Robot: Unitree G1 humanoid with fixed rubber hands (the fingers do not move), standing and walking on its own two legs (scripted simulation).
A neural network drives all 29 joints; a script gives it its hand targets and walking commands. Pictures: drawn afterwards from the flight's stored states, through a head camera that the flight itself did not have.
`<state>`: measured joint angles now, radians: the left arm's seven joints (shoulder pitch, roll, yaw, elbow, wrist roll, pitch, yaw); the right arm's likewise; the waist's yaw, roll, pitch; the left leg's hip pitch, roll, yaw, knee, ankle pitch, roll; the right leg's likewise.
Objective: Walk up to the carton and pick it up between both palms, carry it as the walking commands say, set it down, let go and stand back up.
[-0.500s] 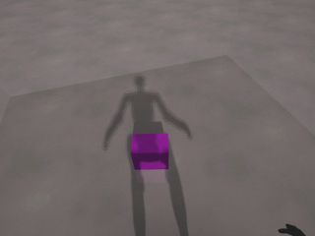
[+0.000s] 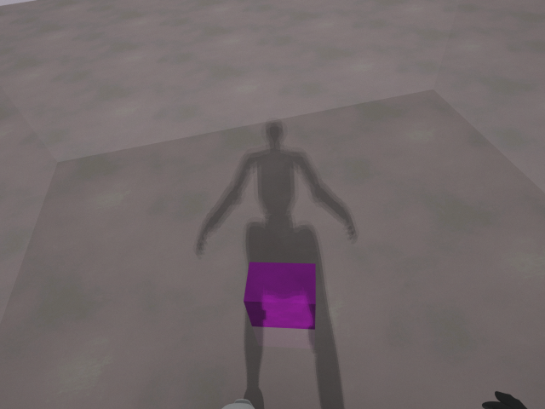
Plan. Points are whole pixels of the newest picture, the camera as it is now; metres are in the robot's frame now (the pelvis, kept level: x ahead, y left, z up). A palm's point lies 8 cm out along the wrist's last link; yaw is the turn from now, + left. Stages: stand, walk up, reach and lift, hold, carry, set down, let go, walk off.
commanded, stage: walk up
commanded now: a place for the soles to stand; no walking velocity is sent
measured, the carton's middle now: (282, 296) +0.63 +0.09 -0.67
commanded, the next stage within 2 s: none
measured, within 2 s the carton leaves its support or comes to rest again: neither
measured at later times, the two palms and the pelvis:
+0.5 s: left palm (66, 368) +0.20 +0.38 -0.07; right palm (484, 377) +0.23 -0.28 -0.12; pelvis +0.15 +0.04 -0.01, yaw -1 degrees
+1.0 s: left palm (99, 309) +0.32 +0.39 -0.11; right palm (443, 310) +0.32 -0.24 -0.10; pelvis +0.21 +0.08 +0.00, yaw -3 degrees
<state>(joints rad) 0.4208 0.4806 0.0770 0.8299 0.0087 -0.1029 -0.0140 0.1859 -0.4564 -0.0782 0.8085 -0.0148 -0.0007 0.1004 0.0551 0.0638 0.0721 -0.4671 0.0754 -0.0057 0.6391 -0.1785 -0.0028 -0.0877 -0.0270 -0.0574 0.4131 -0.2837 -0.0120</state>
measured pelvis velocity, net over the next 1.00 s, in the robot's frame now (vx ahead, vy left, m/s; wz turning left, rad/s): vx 0.21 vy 0.08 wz -0.05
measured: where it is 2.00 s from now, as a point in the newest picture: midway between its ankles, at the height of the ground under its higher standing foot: outside the picture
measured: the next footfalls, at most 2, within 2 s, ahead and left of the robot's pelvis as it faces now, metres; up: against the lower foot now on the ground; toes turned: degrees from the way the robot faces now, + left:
left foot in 0.08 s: +0.19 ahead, +0.16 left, +0.00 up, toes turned +2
right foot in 0.40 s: +0.25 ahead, -0.07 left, +0.00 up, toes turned +0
